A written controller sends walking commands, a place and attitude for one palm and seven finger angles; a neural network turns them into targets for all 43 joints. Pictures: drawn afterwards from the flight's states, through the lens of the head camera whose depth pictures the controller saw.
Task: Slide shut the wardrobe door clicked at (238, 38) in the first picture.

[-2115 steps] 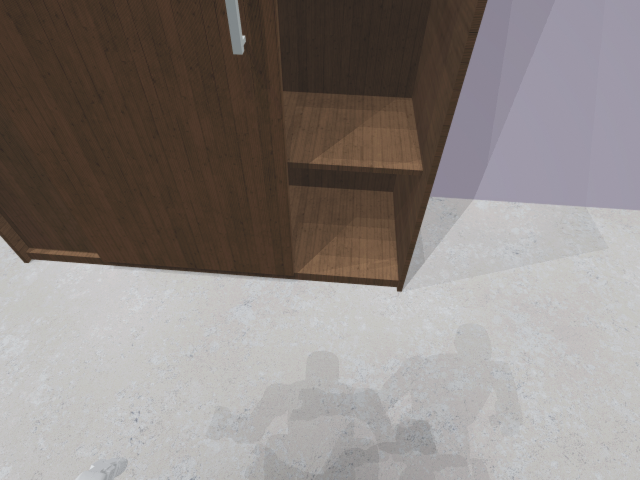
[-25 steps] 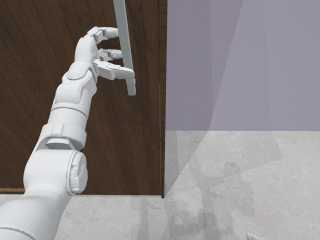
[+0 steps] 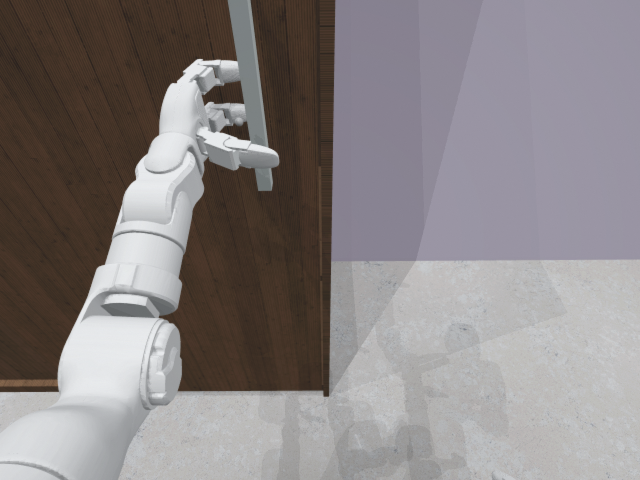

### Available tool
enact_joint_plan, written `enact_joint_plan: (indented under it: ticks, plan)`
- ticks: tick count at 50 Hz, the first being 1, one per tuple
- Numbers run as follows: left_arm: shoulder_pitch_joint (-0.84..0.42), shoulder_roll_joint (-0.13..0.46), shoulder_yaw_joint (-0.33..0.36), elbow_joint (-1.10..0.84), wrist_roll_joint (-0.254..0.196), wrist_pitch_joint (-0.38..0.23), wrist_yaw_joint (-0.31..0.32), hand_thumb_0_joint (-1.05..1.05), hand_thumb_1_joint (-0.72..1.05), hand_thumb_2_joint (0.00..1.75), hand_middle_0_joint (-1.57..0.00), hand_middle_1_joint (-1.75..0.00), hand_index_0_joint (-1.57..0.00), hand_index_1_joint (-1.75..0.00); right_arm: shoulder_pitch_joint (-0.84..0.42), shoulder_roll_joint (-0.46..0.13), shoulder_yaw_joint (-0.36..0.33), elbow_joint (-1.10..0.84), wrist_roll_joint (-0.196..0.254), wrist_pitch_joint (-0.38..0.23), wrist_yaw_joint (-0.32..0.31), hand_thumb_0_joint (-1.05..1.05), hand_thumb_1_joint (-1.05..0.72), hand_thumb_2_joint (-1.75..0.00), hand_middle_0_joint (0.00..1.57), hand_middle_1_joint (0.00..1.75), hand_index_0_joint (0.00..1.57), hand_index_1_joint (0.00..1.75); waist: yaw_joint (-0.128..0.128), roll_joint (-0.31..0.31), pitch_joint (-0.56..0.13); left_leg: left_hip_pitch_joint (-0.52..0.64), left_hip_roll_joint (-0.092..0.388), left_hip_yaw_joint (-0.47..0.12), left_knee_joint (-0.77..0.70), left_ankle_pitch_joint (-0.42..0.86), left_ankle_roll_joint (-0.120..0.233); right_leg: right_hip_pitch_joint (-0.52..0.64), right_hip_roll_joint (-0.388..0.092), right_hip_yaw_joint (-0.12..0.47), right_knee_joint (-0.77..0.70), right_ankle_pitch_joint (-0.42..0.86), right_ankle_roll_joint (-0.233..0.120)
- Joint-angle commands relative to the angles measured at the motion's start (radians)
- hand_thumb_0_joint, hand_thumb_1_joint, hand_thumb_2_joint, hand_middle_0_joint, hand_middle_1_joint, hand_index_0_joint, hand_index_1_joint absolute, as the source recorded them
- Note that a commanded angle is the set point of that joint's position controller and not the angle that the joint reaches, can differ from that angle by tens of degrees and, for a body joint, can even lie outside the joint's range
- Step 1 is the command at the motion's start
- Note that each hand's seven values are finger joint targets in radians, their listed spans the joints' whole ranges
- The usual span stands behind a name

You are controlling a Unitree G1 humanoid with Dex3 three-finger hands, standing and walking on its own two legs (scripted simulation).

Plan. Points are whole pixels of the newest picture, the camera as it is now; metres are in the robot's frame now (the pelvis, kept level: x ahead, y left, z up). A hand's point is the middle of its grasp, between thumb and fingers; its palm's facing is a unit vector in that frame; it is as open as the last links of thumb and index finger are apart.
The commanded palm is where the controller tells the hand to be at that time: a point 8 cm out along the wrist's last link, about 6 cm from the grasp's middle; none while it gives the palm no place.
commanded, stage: slide the fingers in behind the handle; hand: left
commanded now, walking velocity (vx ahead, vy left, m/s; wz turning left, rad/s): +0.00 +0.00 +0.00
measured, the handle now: (256, 97) +0.51 +0.09 +0.25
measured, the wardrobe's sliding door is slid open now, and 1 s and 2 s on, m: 0.00 0.00 0.00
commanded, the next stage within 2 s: grip the handle and tug to test in 1.36 s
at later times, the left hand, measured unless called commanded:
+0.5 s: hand (259, 119) +0.46 +0.08 +0.25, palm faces +0.00 -1.00 +0.01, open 14.0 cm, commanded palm +0.44 +0.14 +0.24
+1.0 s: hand (271, 118) +0.46 +0.07 +0.25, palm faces +0.00 -1.00 +0.01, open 14.0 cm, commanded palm +0.44 +0.13 +0.24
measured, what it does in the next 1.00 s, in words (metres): stands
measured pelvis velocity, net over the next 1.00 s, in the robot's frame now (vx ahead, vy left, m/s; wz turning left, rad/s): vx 0.01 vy -0.01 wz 0.01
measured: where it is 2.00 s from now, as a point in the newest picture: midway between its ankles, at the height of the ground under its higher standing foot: outside the picture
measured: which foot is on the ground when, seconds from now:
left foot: down 0.00-1.00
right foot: down 0.00-1.00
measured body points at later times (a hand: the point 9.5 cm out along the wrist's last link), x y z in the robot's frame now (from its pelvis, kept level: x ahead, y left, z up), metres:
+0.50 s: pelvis +0.01 -0.01 +0.00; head +0.00 -0.02 +0.45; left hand +0.45 +0.14 +0.25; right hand +0.13 -0.25 -0.11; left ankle +0.00 +0.10 -0.74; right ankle -0.01 -0.10 -0.74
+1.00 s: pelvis +0.01 -0.01 +0.00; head +0.00 -0.03 +0.45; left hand +0.46 +0.12 +0.25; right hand +0.13 -0.25 -0.12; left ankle +0.00 +0.10 -0.74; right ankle -0.01 -0.10 -0.74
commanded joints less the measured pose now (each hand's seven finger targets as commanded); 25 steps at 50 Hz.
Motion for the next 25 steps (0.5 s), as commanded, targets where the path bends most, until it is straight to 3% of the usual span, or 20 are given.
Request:
enact_joint_plan:
  ticks: [1, 6, 11, 12, 13, 14, 15, 17, 19, 20, 21, 23, 25]
  plan:
    - [-0.541, 0.158, 0.021, -0.247, -0.009, -0.037, 0.012, 0.00, -0.50, 0.30, -0.30, -1.20, -0.30, -1.20, -0.088, -0.118, -0.037, -0.133, 0.001, -0.039, -0.012, 0.00, -0.90, -0.90, 0.20, 0.30, 0.20, 0.30, 0.010, -0.068, -0.278, 0.185, 0.009, -0.065, -0.027, 0.221, 0.017, 0.019, -0.001, 0.014, -0.045, 0.235, 0.005]
    - [-0.578, 0.126, -0.009, -0.238, -0.001, -0.014, 0.027, 0.00, -0.50, 0.30, -0.30, -1.20, -0.30, -1.20, -0.095, -0.113, -0.033, -0.131, -0.001, -0.026, -0.014, 0.00, -0.90, -0.90, 0.20, 0.30, 0.20, 0.30, 0.001, -0.042, -0.275, 0.194, 0.006, -0.066, -0.026, 0.221, 0.014, 0.008, -0.006, 0.016, -0.046, 0.232, 0.004]
    - [-0.554, 0.096, -0.010, -0.252, -0.011, -0.017, 0.035, 0.00, -0.50, 0.30, -0.30, -1.20, -0.30, -1.20, -0.102, -0.107, -0.033, -0.140, -0.007, -0.020, -0.009, 0.00, -0.90, -0.90, 0.20, 0.30, 0.20, 0.30, 0.010, -0.082, -0.310, 0.209, 0.004, -0.066, -0.016, 0.275, 0.015, 0.036, -0.005, 0.016, -0.033, 0.295, 0.004]
    - [-0.551, 0.120, 0.006, -0.235, -0.007, -0.012, 0.037, 0.00, -0.50, 0.30, -0.30, -1.20, -0.30, -1.20, -0.102, -0.108, -0.032, -0.136, -0.007, -0.014, -0.011, 0.00, -0.90, -0.90, 0.20, 0.30, 0.20, 0.30, 0.012, -0.091, -0.297, 0.194, 0.003, -0.064, -0.019, 0.261, 0.015, 0.038, -0.007, 0.017, -0.037, 0.288, 0.006]
    - [-0.559, 0.103, -0.009, -0.217, -0.003, -0.006, 0.037, 0.00, -0.50, 0.30, -0.30, -1.20, -0.30, -1.20, -0.104, -0.106, -0.030, -0.135, -0.007, -0.009, -0.011, 0.00, -0.90, -0.90, 0.20, 0.30, 0.20, 0.30, 0.004, -0.086, -0.271, 0.182, 0.000, -0.057, -0.019, 0.249, 0.018, 0.030, -0.009, 0.019, -0.040, 0.289, 0.008]
    - [-0.576, 0.110, -0.005, -0.216, 0.002, -0.004, 0.041, 0.00, -0.50, 0.30, -0.30, -1.20, -0.30, -1.20, -0.097, -0.108, -0.031, -0.132, -0.007, -0.007, -0.011, 0.00, -0.90, -0.90, 0.20, 0.30, 0.20, 0.30, 0.001, -0.101, -0.272, 0.176, 0.000, -0.060, -0.020, 0.241, 0.018, 0.031, -0.009, 0.018, -0.041, 0.285, 0.009]
    - [-0.574, 0.106, -0.012, -0.221, 0.005, -0.007, 0.045, 0.00, -0.50, 0.30, -0.30, -1.20, -0.30, -1.20, -0.099, -0.108, -0.033, -0.132, -0.009, -0.002, -0.012, 0.00, -0.90, -0.90, 0.20, 0.30, 0.20, 0.30, 0.003, -0.079, -0.273, 0.185, 0.001, -0.060, -0.021, 0.246, 0.017, 0.033, -0.012, 0.017, -0.041, 0.278, 0.007]
    - [-0.579, 0.126, 0.013, -0.253, 0.002, -0.011, 0.051, 0.00, -0.50, 0.30, -0.30, -1.20, -0.30, -1.20, -0.103, -0.105, -0.033, -0.141, -0.010, -0.002, -0.011, 0.00, -0.90, -0.90, 0.20, 0.30, 0.20, 0.30, 0.013, -0.082, -0.317, 0.196, 0.000, -0.060, -0.016, 0.273, 0.018, 0.056, -0.011, 0.021, -0.034, 0.312, 0.006]
    - [-0.567, 0.104, 0.000, -0.282, -0.004, -0.015, 0.047, 0.00, -0.50, 0.30, -0.30, -1.20, -0.30, -1.20, -0.111, -0.099, -0.032, -0.149, -0.010, -0.004, -0.008, 0.00, -0.90, -0.90, 0.20, 0.30, 0.20, 0.30, 0.017, -0.075, -0.334, 0.202, -0.003, -0.055, -0.011, 0.300, 0.018, 0.075, -0.010, 0.021, -0.026, 0.349, 0.005]
    - [-0.542, 0.116, 0.004, -0.273, -0.001, -0.017, 0.049, 0.00, -0.50, 0.30, -0.30, -1.20, -0.30, -1.20, -0.108, -0.103, -0.034, -0.147, -0.011, 0.002, -0.009, 0.00, -0.90, -0.90, 0.20, 0.30, 0.20, 0.30, 0.021, -0.083, -0.326, 0.194, -0.002, -0.055, -0.015, 0.300, 0.017, 0.087, -0.012, 0.018, -0.028, 0.342, 0.004]
    - [-0.554, 0.089, -0.019, -0.274, 0.001, -0.015, 0.046, 0.00, -0.50, 0.30, -0.30, -1.20, -0.30, -1.20, -0.112, -0.102, -0.032, -0.147, -0.009, 0.003, -0.009, 0.00, -0.90, -0.90, 0.20, 0.30, 0.20, 0.30, 0.011, -0.080, -0.312, 0.197, -0.001, -0.056, -0.014, 0.299, 0.018, 0.071, -0.010, 0.018, -0.027, 0.348, 0.005]
    - [-0.541, 0.111, 0.003, -0.246, 0.002, -0.001, 0.048, 0.00, -0.50, 0.30, -0.30, -1.20, -0.30, -1.20, -0.108, -0.103, -0.032, -0.141, -0.010, 0.007, -0.010, 0.00, -0.90, -0.90, 0.20, 0.30, 0.20, 0.30, 0.011, -0.096, -0.287, 0.178, -0.004, -0.051, -0.017, 0.271, 0.021, 0.064, -0.010, 0.021, -0.037, 0.335, 0.009]
    - [-0.532, 0.120, 0.006, -0.277, 0.003, 0.001, 0.051, 0.00, -0.50, 0.30, -0.30, -1.20, -0.30, -1.20, -0.115, -0.105, -0.034, -0.148, -0.010, 0.012, -0.011, 0.00, -0.90, -0.90, 0.20, 0.30, 0.20, 0.30, 0.021, -0.073, -0.313, 0.185, -0.005, -0.048, -0.017, 0.287, 0.021, 0.092, -0.015, 0.022, -0.034, 0.346, 0.006]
